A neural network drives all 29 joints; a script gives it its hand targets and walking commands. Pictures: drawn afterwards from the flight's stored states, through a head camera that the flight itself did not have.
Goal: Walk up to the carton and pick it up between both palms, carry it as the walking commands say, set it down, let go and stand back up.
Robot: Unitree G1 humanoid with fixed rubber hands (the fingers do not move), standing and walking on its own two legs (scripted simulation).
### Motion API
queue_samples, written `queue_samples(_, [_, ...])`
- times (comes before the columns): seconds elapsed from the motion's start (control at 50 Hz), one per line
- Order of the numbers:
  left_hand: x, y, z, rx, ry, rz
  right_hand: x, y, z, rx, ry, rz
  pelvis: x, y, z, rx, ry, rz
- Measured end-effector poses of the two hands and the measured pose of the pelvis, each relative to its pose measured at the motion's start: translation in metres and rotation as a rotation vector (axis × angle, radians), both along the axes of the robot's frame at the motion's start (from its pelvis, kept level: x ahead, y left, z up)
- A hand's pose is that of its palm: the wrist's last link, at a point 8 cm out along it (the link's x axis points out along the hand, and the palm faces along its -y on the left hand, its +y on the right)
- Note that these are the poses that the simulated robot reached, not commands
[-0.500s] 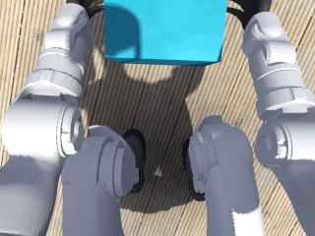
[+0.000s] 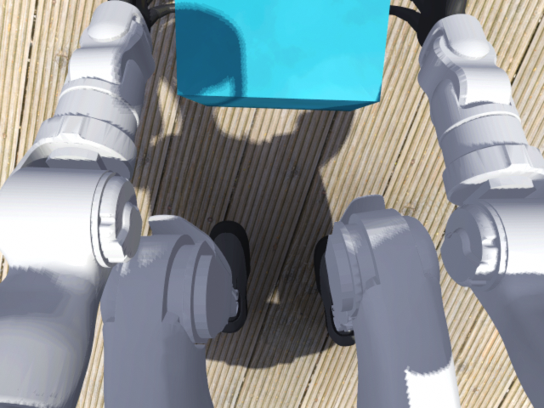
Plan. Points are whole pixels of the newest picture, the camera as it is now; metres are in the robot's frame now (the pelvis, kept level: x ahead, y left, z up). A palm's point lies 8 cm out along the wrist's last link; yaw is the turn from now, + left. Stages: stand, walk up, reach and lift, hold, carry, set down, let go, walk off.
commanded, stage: set down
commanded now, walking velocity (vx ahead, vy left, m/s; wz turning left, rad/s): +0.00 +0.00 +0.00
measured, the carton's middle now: (281, 16) +0.56 -0.02 -0.25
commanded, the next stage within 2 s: none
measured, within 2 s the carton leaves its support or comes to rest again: neither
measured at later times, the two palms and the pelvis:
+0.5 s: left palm (106, 26) +0.54 +0.18 -0.17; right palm (449, 37) +0.50 -0.21 -0.19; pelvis -0.01 +0.00 +0.01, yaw -2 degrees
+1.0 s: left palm out of the picture +0.54 +0.17 -0.08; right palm out of the picture +0.51 -0.22 -0.08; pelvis -0.01 +0.01 +0.07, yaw -2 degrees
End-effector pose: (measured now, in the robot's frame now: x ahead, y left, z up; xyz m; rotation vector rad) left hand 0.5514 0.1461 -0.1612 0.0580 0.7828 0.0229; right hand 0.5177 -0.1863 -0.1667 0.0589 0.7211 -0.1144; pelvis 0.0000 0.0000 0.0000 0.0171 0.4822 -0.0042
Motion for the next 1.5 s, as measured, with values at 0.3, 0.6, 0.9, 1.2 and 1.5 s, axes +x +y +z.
queue_samples(0.3, [-0.014, 0.024, -0.009, 0.060, 0.017, 0.057, -0.022, -0.005, -0.022, -0.078, 0.101, 0.001, -0.003, -0.001, 0.009, 0.001, 0.015, -0.010])
queue_samples(0.6, [-0.003, 0.033, -0.006, 0.053, -0.016, 0.048, -0.012, -0.021, -0.015, -0.087, 0.061, -0.032, -0.006, 0.007, 0.004, -0.006, 0.025, -0.025])
queue_samples(0.9, [-0.006, 0.033, 0.052, 0.055, -0.097, 0.028, -0.012, -0.023, 0.044, -0.079, -0.014, -0.056, -0.010, 0.007, 0.047, -0.002, 0.039, -0.021])
queue_samples(1.2, [0.001, 0.026, 0.140, 0.041, -0.119, 0.022, -0.005, -0.052, 0.147, -0.107, -0.036, -0.080, -0.023, 0.005, 0.117, -0.003, 0.041, -0.033])
queue_samples(1.5, [-0.006, 0.050, 0.227, 0.056, -0.104, 0.014, -0.006, -0.037, 0.225, -0.104, -0.021, -0.041, -0.023, 0.006, 0.192, -0.010, 0.043, -0.017])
